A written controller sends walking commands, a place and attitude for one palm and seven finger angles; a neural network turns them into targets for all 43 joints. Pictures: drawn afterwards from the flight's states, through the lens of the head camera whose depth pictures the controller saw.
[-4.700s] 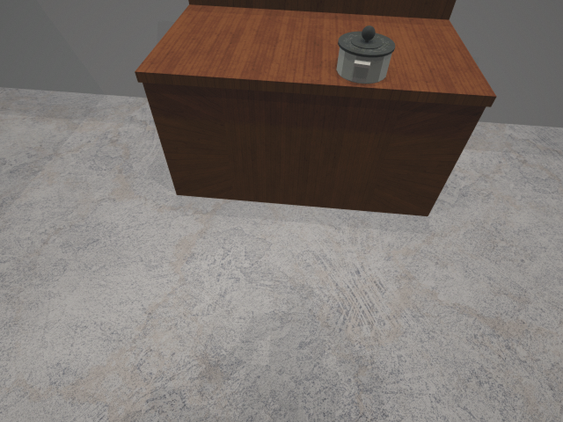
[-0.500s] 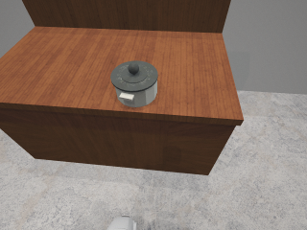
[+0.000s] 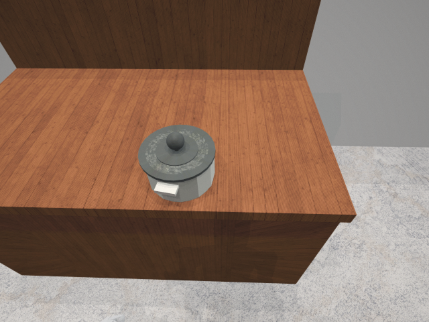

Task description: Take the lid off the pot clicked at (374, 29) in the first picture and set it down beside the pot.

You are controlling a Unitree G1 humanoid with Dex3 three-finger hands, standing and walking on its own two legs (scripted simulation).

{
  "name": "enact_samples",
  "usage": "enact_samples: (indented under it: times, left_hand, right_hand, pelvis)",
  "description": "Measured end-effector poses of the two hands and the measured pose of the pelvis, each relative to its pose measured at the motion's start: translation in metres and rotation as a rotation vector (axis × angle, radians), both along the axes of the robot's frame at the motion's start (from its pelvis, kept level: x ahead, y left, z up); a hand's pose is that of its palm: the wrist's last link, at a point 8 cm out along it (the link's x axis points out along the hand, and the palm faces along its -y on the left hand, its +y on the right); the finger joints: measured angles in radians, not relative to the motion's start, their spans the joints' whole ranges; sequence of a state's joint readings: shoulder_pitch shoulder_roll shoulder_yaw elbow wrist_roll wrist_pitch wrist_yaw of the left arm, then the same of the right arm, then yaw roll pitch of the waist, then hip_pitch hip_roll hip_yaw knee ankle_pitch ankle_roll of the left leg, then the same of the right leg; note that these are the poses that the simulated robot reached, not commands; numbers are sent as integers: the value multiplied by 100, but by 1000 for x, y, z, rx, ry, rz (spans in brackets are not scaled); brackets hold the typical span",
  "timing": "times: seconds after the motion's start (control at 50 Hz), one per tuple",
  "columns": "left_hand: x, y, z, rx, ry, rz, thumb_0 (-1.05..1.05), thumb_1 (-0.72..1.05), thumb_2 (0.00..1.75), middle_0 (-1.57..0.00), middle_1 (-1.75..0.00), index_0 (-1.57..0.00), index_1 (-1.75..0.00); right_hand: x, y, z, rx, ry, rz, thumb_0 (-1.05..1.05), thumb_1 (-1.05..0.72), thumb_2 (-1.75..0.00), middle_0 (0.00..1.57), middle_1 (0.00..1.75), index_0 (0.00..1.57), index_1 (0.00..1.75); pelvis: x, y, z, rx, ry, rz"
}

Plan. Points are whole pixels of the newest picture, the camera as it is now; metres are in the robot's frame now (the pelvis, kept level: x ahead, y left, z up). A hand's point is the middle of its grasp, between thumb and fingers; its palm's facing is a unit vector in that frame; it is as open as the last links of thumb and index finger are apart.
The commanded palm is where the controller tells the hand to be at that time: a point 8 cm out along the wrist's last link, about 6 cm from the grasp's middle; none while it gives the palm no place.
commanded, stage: come to a stop and stand still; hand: left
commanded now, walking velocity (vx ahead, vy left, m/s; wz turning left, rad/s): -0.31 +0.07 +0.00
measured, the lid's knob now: (175, 141) +0.51 +0.12 +0.04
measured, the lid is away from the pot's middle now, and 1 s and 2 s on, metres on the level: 0.00 0.00 0.00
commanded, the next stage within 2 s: look again from close up in 1.32 s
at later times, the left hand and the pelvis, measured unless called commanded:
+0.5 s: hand out of the picture +0.02 +0.22 -0.17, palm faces +0.07 -0.97 -0.22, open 7.3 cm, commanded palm none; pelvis +0.00 +0.03 +0.01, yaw +0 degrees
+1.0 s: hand out of the picture -0.03 +0.19 -0.16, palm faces +0.03 -0.98 -0.21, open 7.3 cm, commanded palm none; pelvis -0.03 +0.02 +0.01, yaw +1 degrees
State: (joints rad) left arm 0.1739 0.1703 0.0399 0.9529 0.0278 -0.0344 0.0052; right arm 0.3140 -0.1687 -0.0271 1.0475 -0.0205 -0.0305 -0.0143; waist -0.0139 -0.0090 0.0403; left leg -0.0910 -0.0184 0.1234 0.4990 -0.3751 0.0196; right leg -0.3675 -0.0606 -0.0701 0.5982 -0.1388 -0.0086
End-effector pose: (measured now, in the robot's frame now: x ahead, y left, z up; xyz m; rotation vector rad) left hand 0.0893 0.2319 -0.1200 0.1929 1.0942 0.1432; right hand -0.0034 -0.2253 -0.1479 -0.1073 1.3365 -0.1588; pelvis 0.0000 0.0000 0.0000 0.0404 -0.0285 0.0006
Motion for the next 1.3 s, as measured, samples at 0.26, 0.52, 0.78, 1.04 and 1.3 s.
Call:
enact_samples:
  times: [0.26,0.52,0.78,1.04,1.3]
  left_hand:
    - [-5,3,-7,-7,93,27,-1,92,90,-21,-30,-21,-30]
    - [-83,36,-13,-11,251,103,0,91,90,-20,-30,-20,-30]
    - [-142,1,-10,-38,330,74,0,91,90,-20,-30,-20,-30]
    - [-118,12,-11,-15,216,55,1,92,90,-21,-30,-21,-30]
    - [-105,32,-6,11,197,52,0,91,90,-20,-30,-20,-30]
  right_hand:
    - [24,14,6,-1,28,-28,0,-92,-90,19,30,20,30]
    - [8,36,16,-28,26,21,1,-93,-90,20,30,20,30]
    - [-6,22,12,-1,-3,16,1,-93,-90,20,30,20,30]
    - [-6,22,6,-1,-44,18,0,-93,-90,19,30,20,30]
    - [-26,43,3,28,27,16,0,-92,-90,20,30,20,30]
  pelvis:
    - [6,8,6,-24,10,8]
    - [-4,30,11,-20,20,1]
    - [-21,18,11,-30,-3,4]
    - [-35,23,6,-48,-4,13]
    - [-33,35,8,-36,4,10]
